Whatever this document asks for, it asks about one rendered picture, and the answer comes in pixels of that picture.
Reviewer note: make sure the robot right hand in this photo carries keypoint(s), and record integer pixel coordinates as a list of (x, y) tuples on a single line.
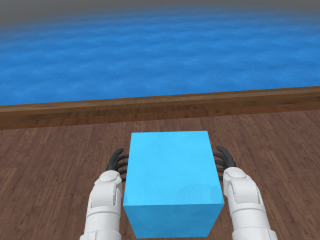
[(227, 160)]

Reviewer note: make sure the robot left forearm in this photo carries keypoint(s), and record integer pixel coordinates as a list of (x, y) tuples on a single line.
[(104, 208)]

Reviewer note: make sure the robot left hand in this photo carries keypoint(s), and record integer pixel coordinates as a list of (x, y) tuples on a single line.
[(113, 164)]

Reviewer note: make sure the carton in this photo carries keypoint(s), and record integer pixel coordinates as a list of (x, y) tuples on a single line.
[(172, 187)]

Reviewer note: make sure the robot right forearm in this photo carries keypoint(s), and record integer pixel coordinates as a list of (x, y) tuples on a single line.
[(246, 206)]

